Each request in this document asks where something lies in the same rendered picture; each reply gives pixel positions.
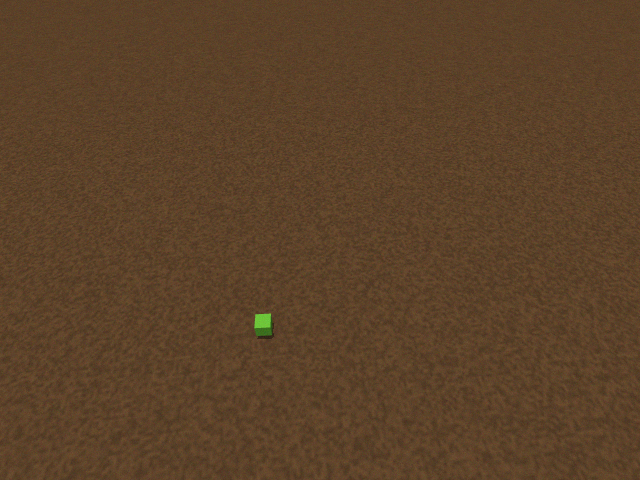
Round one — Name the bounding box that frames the cube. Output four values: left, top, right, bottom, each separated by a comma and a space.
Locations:
254, 314, 273, 336

